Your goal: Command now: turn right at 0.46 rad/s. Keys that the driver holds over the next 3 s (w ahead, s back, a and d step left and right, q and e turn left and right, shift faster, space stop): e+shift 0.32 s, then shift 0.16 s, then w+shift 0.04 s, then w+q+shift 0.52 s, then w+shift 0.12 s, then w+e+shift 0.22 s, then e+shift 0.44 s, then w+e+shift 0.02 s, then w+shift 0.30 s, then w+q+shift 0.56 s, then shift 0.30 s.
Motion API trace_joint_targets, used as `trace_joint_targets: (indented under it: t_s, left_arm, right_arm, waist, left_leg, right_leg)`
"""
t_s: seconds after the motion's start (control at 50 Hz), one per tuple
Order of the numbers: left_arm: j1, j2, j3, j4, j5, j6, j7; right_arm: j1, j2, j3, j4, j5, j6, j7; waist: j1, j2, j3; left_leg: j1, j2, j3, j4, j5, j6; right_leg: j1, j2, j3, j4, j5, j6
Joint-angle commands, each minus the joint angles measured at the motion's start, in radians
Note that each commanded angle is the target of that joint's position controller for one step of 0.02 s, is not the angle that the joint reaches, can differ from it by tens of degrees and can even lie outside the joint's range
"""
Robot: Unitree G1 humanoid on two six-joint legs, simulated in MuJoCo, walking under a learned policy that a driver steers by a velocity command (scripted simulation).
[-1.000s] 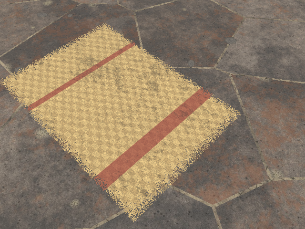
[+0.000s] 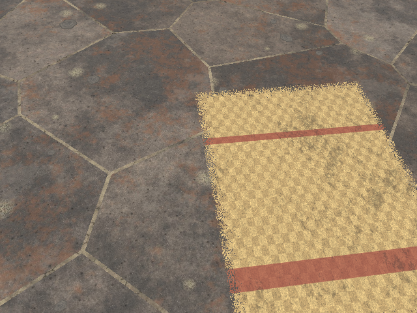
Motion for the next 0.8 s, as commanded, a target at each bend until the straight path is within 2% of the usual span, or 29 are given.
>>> trace_joint_targets:
  t_s: [0.02,0.08,0.14,0.2,0.24,0.26,0.28,0.3,0.32,0.34,0.36,0.38,0.4,0.44,0.48,0.5,0.52,0.54,0.56,0.6,0.64,0.7,0.72,0.74,0.76,0.8]
  left_arm:
    - [-0.013,0.127,0.055,-0.074,-0.001,0.026,0.025]
    - [-0.050,0.079,0.041,-0.118,0.001,0.043,0.018]
    - [-0.090,0.049,0.024,-0.173,0.004,0.041,-0.015]
    - [-0.061,0.086,0.039,-0.200,0.002,0.048,-0.035]
    - [-0.007,0.094,0.053,-0.196,0.001,0.059,-0.035]
    - [0.042,0.119,0.069,-0.184,0.005,0.059,-0.022]
    - [0.114,0.228,0.106,-0.182,0.006,0.054,-0.001]
    - [0.122,0.361,0.127,-0.210,0.037,0.032,0.003]
    - [0.127,0.289,0.107,-0.219,0.052,0.002,-0.011]
    - [0.085,0.253,0.089,-0.215,0.048,-0.015,-0.007]
    - [0.022,0.217,0.079,-0.219,0.027,-0.017,0.004]
    - [-0.045,0.176,0.062,-0.229,0.009,-0.008,0.016]
    - [-0.078,0.158,0.049,-0.239,0.013,-0.002,0.026]
    - [-0.088,0.150,0.039,-0.242,0.033,0.002,0.033]
    - [-0.075,0.149,0.034,-0.232,0.035,0.001,0.037]
    - [-0.035,0.147,0.035,-0.217,0.025,0.001,0.038]
    - [-0.008,0.155,0.036,-0.207,0.015,-0.004,0.035]
    - [-0.008,0.153,0.031,-0.199,0.019,-0.012,0.032]
    - [-0.010,0.160,0.031,-0.195,0.027,-0.022,0.028]
    - [0.007,0.173,0.034,-0.178,0.036,-0.044,0.024]
    - [0.028,0.178,0.036,-0.158,0.033,-0.065,0.022]
    - [0.037,0.167,0.036,-0.138,0.031,-0.090,0.017]
    - [0.089,0.158,0.030,-0.129,0.083,-0.076,0.003]
    - [0.060,0.162,0.033,-0.129,0.087,-0.074,-0.004]
    - [0.048,0.162,0.034,-0.132,0.082,-0.077,-0.005]
    - [0.030,0.174,0.040,-0.129,0.074,-0.084,0.001]
  right_arm:
    - [-0.064,-0.152,-0.056,-0.069,0.013,-0.040,-0.016]
    - [-0.068,-0.141,-0.060,-0.053,0.015,-0.039,-0.024]
    - [-0.052,-0.180,-0.079,-0.038,0.019,-0.031,-0.025]
    - [-0.046,-0.218,-0.097,-0.023,0.039,-0.036,-0.009]
    - [-0.069,-0.214,-0.100,-0.014,0.060,-0.043,0.002]
    - [-0.029,-0.189,-0.097,0.008,0.062,-0.047,0.010]
    - [-0.004,-0.155,-0.090,0.005,0.039,-0.051,0.015]
    - [-0.107,-0.088,-0.060,-0.091,0.000,-0.057,0.010]
    - [-0.174,-0.145,-0.074,-0.082,0.007,-0.058,0.004]
    - [-0.175,-0.158,-0.076,-0.074,0.031,-0.058,0.001]
    - [-0.141,-0.164,-0.081,-0.044,0.033,-0.055,-0.008]
    - [-0.119,-0.180,-0.086,-0.029,0.025,-0.049,-0.016]
    - [-0.094,-0.178,-0.088,-0.013,0.021,-0.044,-0.015]
    - [-0.044,-0.156,-0.083,0.015,0.027,-0.039,-0.008]
    - [-0.042,-0.138,-0.074,0.021,0.033,-0.035,-0.007]
    - [-0.031,-0.137,-0.069,0.025,0.033,-0.038,-0.001]
    - [-0.040,-0.138,-0.066,0.021,0.037,-0.045,0.009]
    - [-0.041,-0.144,-0.064,0.022,0.043,-0.053,0.021]
    - [-0.057,-0.156,-0.064,0.021,0.051,-0.061,0.028]
    - [-0.079,-0.164,-0.062,0.019,0.056,-0.080,0.037]
    - [-0.077,-0.158,-0.059,0.018,0.059,-0.093,0.041]
    - [-0.065,-0.144,-0.056,0.010,0.067,-0.102,0.044]
    - [-0.057,-0.146,-0.054,0.028,-0.033,-0.064,0.085]
    - [-0.056,-0.136,-0.055,0.020,-0.024,-0.048,0.108]
    - [-0.057,-0.139,-0.055,0.016,-0.009,-0.042,0.121]
    - [-0.062,-0.144,-0.052,0.000,0.006,-0.040,0.136]
  waist:
    - [-0.031,0.217,-0.045]
    - [-0.043,0.183,-0.043]
    - [-0.072,0.184,-0.081]
    - [-0.064,0.190,-0.102]
    - [-0.024,0.170,-0.103]
    - [-0.008,0.110,-0.114]
    - [0.010,-0.104,-0.127]
    - [0.005,-0.377,-0.166]
    - [0.067,-0.179,-0.235]
    - [0.037,-0.128,-0.189]
    - [-0.001,-0.051,-0.152]
    - [-0.028,-0.044,-0.127]
    - [-0.047,-0.072,-0.133]
    - [-0.059,-0.076,-0.158]
    - [-0.049,-0.069,-0.149]
    - [-0.035,-0.073,-0.170]
    - [-0.018,-0.109,-0.161]
    - [-0.013,-0.150,-0.138]
    - [-0.003,-0.168,-0.102]
    - [0.015,-0.141,-0.055]
    - [0.022,-0.119,-0.029]
    - [0.022,-0.094,0.004]
    - [0.030,-0.062,-0.012]
    - [0.012,-0.109,0.021]
    - [0.006,-0.118,0.023]
    - [-0.014,-0.114,0.033]
  left_leg:
    - [0.096,0.294,-0.145,-0.173,0.497,0.209]
    - [0.119,0.270,-0.050,-0.176,0.440,0.192]
    - [0.141,0.295,0.000,-0.145,0.460,0.193]
    - [0.140,0.335,0.020,-0.100,0.495,0.179]
    - [0.100,0.329,0.072,-0.011,0.446,0.124]
    - [0.038,0.285,0.125,0.100,0.368,0.069]
    - [-0.171,0.180,0.200,0.372,0.140,-0.021]
    - [-0.506,-0.016,0.112,0.650,-0.397,-0.099]
    - [-0.537,-0.012,-0.070,0.781,-0.409,-0.084]
    - [-0.539,0.003,-0.090,0.794,-0.325,-0.056]
    - [-0.530,0.030,-0.092,0.750,-0.226,-0.045]
    - [-0.508,0.045,-0.089,0.695,-0.147,-0.048]
    - [-0.433,0.034,-0.070,0.700,-0.089,-0.056]
    - [-0.367,0.011,-0.051,0.693,-0.025,-0.074]
    - [-0.360,0.009,-0.049,0.611,0.000,-0.087]
    - [-0.368,0.016,-0.041,0.547,0.025,-0.087]
    - [-0.384,0.021,-0.032,0.488,0.046,-0.083]
    - [-0.405,0.030,-0.024,0.437,0.066,-0.078]
    - [-0.425,0.044,-0.025,0.399,0.083,-0.068]
    - [-0.469,0.062,-0.029,0.344,0.108,-0.044]
    - [-0.523,0.072,-0.040,0.330,0.116,-0.026]
    - [-0.604,0.080,-0.070,0.342,0.127,-0.013]
    - [-0.523,0.025,-0.023,0.327,0.099,-0.019]
    - [-0.499,0.032,-0.005,0.311,0.118,-0.015]
    - [-0.467,0.040,0.007,0.296,0.125,-0.008]
    - [-0.408,0.063,0.027,0.246,0.120,0.017]
  right_leg:
    - [-0.191,-0.035,0.039,0.309,-0.024,0.040]
    - [-0.194,-0.061,-0.007,0.208,0.093,0.061]
    - [-0.100,-0.077,-0.047,0.019,0.106,0.042]
    - [-0.009,-0.056,-0.098,-0.100,0.109,0.000]
    - [0.101,-0.024,-0.131,-0.249,0.207,-0.044]
    - [0.215,0.006,-0.110,-0.342,0.305,-0.080]
    - [0.410,-0.097,0.107,-0.430,0.683,-0.160]
    - [0.513,-0.348,0.596,-0.494,0.866,-0.400]
    - [0.521,-0.374,0.589,-0.532,0.741,-0.441]
    - [0.466,-0.343,0.490,-0.536,0.661,-0.395]
    - [0.419,-0.289,0.402,-0.527,0.584,-0.331]
    - [0.369,-0.256,0.342,-0.522,0.570,-0.288]
    - [0.304,-0.221,0.291,-0.522,0.612,-0.271]
    - [0.275,-0.193,0.240,-0.524,0.655,-0.270]
    - [0.285,-0.183,0.228,-0.529,0.632,-0.274]
    - [0.314,-0.172,0.241,-0.566,0.362,-0.274]
    - [0.327,-0.176,0.287,-0.613,0.077,-0.273]
    - [0.333,-0.201,0.326,-0.659,-0.064,-0.269]
    - [0.332,-0.226,0.353,-0.687,-0.122,-0.269]
    - [0.357,-0.262,0.357,-0.713,-0.141,-0.264]
    - [0.398,-0.290,0.340,-0.734,-0.145,-0.259]
    - [0.446,-0.317,0.276,-0.756,-0.105,-0.249]
    - [0.400,-0.279,0.194,-0.786,-0.152,-0.216]
    - [0.360,-0.269,0.140,-0.791,-0.128,-0.194]
    - [0.340,-0.270,0.102,-0.798,-0.115,-0.181]
    - [0.318,-0.291,0.046,-0.811,-0.114,-0.162]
